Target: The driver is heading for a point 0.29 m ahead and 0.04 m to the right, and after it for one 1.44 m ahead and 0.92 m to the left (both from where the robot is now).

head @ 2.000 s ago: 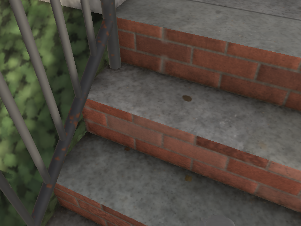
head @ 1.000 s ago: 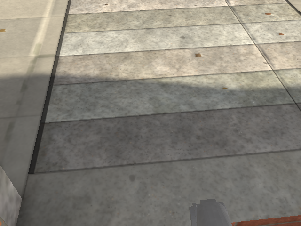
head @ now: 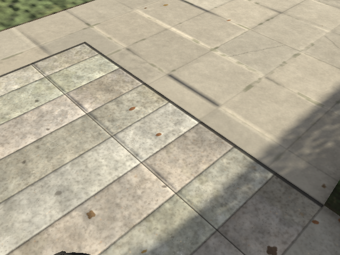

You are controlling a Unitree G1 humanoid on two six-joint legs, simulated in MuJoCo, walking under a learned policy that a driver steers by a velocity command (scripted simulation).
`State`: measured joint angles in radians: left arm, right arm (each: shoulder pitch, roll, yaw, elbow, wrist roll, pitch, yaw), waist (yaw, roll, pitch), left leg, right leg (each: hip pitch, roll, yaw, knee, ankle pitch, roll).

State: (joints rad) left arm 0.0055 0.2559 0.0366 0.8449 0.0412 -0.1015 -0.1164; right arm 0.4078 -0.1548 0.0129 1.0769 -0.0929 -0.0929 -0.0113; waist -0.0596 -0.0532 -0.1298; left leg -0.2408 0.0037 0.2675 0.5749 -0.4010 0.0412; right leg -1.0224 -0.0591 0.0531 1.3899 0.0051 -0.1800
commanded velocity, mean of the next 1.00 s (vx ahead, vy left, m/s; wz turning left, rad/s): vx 0.50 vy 0.00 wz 0.20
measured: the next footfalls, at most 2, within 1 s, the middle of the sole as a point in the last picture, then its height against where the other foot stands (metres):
right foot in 0.28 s outside the picture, level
left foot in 0.76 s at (149, 241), level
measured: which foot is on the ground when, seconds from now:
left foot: down 0.00-0.32, up 0.34-0.74, down 0.76-1.00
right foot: up 0.00-0.26, down 0.28-0.76, up 0.78-1.00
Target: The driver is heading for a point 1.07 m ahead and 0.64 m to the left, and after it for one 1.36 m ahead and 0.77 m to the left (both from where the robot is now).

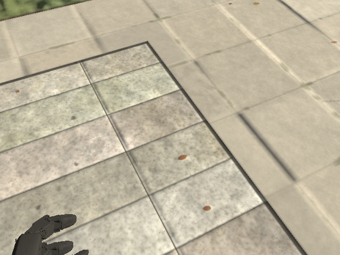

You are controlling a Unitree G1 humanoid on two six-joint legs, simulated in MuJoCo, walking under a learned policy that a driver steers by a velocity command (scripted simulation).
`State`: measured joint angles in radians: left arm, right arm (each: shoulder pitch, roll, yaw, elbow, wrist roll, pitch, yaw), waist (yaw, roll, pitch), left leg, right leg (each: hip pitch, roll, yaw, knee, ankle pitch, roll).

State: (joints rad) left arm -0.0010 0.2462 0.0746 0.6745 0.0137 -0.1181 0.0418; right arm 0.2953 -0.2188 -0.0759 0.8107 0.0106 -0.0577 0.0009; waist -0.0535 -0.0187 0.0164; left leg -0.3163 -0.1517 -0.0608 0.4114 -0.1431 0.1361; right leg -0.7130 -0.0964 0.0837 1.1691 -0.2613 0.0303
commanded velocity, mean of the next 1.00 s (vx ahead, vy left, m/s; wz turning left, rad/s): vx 0.50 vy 0.00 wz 0.59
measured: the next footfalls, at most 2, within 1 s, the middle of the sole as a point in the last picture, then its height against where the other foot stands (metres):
right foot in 0.28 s outside the picture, level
left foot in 0.78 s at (101, 254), level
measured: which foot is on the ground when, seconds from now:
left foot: down 0.00-0.28, up 0.30-0.76, down 0.78-1.00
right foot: up 0.00-0.26, down 0.28-0.80, up 0.82-1.00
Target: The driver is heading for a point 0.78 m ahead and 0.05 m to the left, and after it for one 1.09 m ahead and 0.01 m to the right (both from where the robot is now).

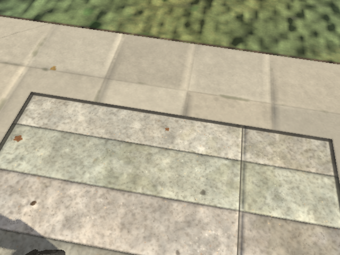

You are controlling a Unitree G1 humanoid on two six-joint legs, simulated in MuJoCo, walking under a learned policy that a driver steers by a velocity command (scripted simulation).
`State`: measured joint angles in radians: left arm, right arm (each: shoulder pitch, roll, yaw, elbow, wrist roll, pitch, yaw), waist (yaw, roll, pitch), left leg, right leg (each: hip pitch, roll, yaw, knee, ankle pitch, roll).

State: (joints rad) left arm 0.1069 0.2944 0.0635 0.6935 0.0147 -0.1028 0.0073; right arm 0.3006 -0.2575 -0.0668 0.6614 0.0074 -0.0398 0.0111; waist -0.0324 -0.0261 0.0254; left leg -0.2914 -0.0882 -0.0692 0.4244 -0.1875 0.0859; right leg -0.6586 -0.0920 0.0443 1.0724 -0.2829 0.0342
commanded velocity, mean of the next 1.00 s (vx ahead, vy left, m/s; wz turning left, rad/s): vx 0.50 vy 0.00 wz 0.29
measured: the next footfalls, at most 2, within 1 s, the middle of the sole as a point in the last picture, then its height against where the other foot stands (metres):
right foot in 0.24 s outside the picture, level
left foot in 0.72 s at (117, 244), level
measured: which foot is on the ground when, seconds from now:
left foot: down 0.00-0.26, up 0.28-0.70, down 0.72-1.00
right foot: up 0.00-0.22, down 0.24-0.74, up 0.76-1.00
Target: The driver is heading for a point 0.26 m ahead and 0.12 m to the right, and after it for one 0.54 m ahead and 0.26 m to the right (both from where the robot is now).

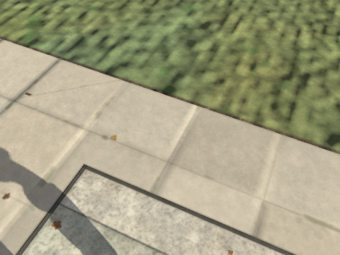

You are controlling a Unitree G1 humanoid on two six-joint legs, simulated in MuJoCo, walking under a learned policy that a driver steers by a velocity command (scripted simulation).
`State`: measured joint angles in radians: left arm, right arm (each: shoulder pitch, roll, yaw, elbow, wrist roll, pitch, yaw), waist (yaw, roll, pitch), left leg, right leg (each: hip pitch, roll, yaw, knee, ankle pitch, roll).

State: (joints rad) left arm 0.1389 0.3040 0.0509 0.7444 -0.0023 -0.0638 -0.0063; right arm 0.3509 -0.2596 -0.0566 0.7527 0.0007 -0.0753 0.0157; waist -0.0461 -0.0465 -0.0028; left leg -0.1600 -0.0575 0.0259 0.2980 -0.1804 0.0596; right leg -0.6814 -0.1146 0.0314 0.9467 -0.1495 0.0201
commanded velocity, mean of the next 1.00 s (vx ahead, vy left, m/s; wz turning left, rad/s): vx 0.43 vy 0.00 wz -0.37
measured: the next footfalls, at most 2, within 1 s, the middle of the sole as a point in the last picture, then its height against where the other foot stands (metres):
right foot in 0.26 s outside the picture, level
left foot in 0.74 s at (175, 223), level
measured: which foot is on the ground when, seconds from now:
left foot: down 0.00-0.28, up 0.30-0.72, down 0.74-1.00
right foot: up 0.00-0.24, down 0.26-0.76, up 0.78-1.00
